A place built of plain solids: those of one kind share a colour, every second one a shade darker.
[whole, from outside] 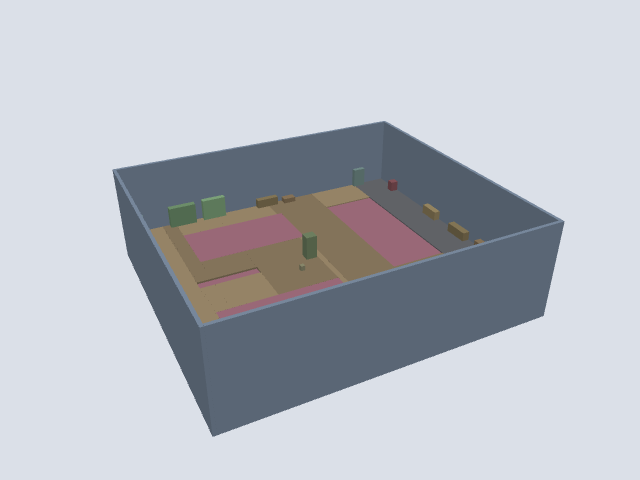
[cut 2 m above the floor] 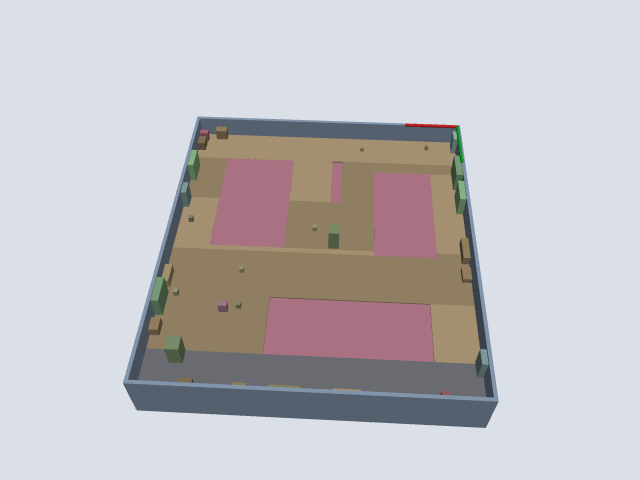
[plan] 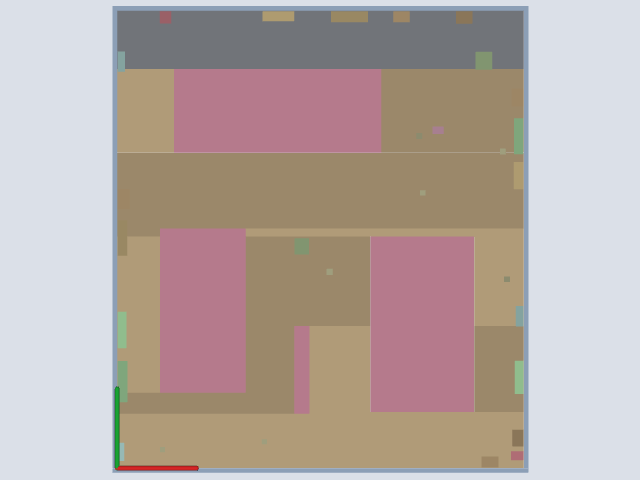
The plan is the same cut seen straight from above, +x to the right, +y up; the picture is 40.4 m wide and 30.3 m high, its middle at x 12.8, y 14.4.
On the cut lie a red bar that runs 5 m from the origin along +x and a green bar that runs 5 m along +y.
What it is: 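A vehicle workshop, tram depot or goods shed with inspection pits, wash bays, truck wells or a traverser pit in its floor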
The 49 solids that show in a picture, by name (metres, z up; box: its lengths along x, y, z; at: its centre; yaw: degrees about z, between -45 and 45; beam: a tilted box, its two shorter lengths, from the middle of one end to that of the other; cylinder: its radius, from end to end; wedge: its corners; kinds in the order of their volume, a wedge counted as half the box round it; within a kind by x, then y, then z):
{
 "floor_1": {"box": [2.7, 4.21, 2.4], "at": [1.35, 6.87, -1.2]},
 "floor_2": {"box": [2.7, 5.65, 2.4], "at": [1.35, 11.79, -1.2]},
 "floor_3": {"box": [2.7, 0.5, 2.4], "at": [1.35, 14.87, -1.2]},
 "floor_4": {"box": [3.58, 5.29, 2.4], "at": [1.79, 22.55, -1.2]},
 "floor_5": {"box": [11.18, 0.11, 2.4], "at": [5.59, 3.48, -1.2]},
 "floor_6": {"box": [11.18, 1.22, 2.4], "at": [5.59, 4.15, -1.2]},
 "floor_7": {"box": [3.07, 4.21, 2.4], "at": [9.64, 6.87, -1.2]},
 "floor_8": {"box": [7.87, 5.65, 2.4], "at": [12.04, 11.79, -1.2]},
 "floor_9": {"box": [25.67, 3.43, 2.4], "at": [12.84, 1.72, -1.2]},
 "floor_10": {"box": [25.67, 4.78, 2.4], "at": [12.84, 17.51, -1.2]},
 "floor_11": {"box": [3.84, 1.22, 2.4], "at": [14.06, 4.15, -1.2]},
 "floor_12": {"box": [3.84, 4.21, 2.4], "at": [14.06, 6.87, -1.2]},
 "floor_13": {"box": [17.56, 0.5, 2.4], "at": [16.89, 14.87, -1.2]},
 "floor_14": {"box": [13.53, 0.11, 2.4], "at": [18.91, 3.48, -1.2]},
 "floor_15": {"box": [9.0, 5.29, 2.4], "at": [21.17, 22.55, -1.2]},
 "floor_16": {"box": [3.14, 1.22, 2.4], "at": [24.1, 4.15, -1.2]},
 "floor_17": {"box": [3.14, 4.21, 2.4], "at": [24.1, 6.87, -1.2]},
 "floor_18": {"box": [3.14, 5.65, 2.4], "at": [24.1, 11.79, -1.2]},
 "bay_floor_1": {"box": [5.41, 10.36, 2.4], "at": [5.41, 9.94, -1.2]},
 "bay_floor_2": {"box": [13.09, 5.29, 2.31], "at": [10.12, 22.55, -1.25]},
 "bay_floor_3": {"box": [0.96, 5.54, 2.23], "at": [11.66, 6.2, -1.28]},
 "bay_floor_4": {"box": [6.55, 11.08, 2.4], "at": [19.25, 9.08, -1.2]},
 "wall_1": {"box": [0.3, 28.87, 9.18], "at": [-0.15, 14.44, 2.19]},
 "wall_2": {"box": [26.27, 0.3, 9.18], "at": [12.84, -0.15, 2.19]},
 "wall_3": {"box": [26.27, 0.3, 9.18], "at": [12.84, 29.02, 2.19]},
 "wall_4": {"box": [0.3, 28.87, 9.18], "at": [25.82, 14.44, 2.19]},
 "rack_1": {"box": [0.56, 2.31, 2.15], "at": [0.31, 8.71, 1.02]},
 "rack_2": {"box": [0.62, 2.61, 2.08], "at": [0.34, 5.46, 0.99]},
 "rack_3": {"box": [0.6, 2.28, 2.12], "at": [25.34, 20.95, 1.01]},
 "rack_4": {"box": [0.55, 2.1, 2.06], "at": [25.36, 5.73, 0.98]},
 "lift_1": {"box": [0.92, 1.03, 2.28], "at": [11.65, 13.99, 1.09]},
 "lift_2": {"box": [1.07, 1.14, 2.28], "at": [23.14, 25.72, 1.09]},
 "bench_1": {"box": [0.61, 2.25, 0.92], "at": [0.34, 14.53, 0.41]},
 "bench_2": {"box": [2.0, 0.63, 0.95], "at": [10.17, 28.52, 0.42]},
 "bench_3": {"box": [2.35, 0.7, 0.91], "at": [14.66, 28.49, 0.41]},
 "bench_4": {"box": [0.61, 1.72, 0.91], "at": [25.34, 18.46, 0.41]},
 "crates_1": {"box": [0.77, 1.26, 0.53], "at": [0.41, 16.97, 0.21]},
 "crates_2": {"box": [1.04, 0.7, 0.98], "at": [17.95, 28.49, 0.44]},
 "crates_3": {"box": [1.05, 0.79, 1.13], "at": [21.91, 28.45, 0.52]},
 "crates_4": {"box": [1.07, 0.71, 1.11], "at": [23.54, 0.39, 0.51]},
 "crates_5": {"box": [0.75, 1.14, 0.84], "at": [25.27, 23.4, 0.37]},
 "crates_6": {"box": [0.7, 1.07, 0.92], "at": [25.29, 1.9, 0.41]},
 "cupboard_1": {"box": [0.42, 1.17, 1.87], "at": [0.24, 1.02, 0.89]},
 "cupboard_2": {"box": [0.47, 1.28, 1.99], "at": [0.27, 25.66, 0.94]},
 "cupboard_3": {"box": [0.49, 1.3, 1.92], "at": [25.39, 9.59, 0.91]},
 "bin_1": {"box": [0.73, 0.77, 1.07], "at": [3.04, 28.45, 0.48]},
 "bin_2": {"box": [0.78, 0.56, 1.03], "at": [25.25, 0.78, 0.47]},
 "trolley_1": {"box": [0.71, 0.47, 0.95], "at": [20.25, 21.32, 0.42]},
 "stand_1": {"box": [0.37, 0.39, 0.58], "at": [24.34, 19.98, 0.24]}
}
